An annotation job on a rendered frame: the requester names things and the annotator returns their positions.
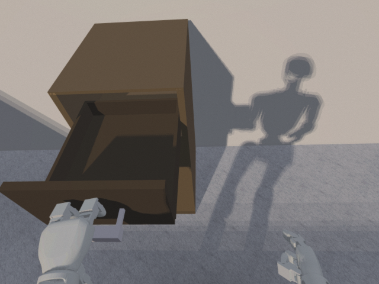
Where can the drawer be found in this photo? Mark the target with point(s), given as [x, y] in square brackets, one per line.
[123, 152]

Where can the cabinet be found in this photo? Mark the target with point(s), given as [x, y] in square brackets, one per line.
[135, 60]

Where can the handle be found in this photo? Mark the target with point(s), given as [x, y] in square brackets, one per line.
[110, 233]

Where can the right robot hand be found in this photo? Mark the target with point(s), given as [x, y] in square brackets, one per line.
[294, 266]

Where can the robot left forearm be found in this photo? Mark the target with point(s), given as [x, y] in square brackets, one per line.
[59, 277]

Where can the left robot hand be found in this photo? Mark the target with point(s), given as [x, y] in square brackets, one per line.
[68, 236]

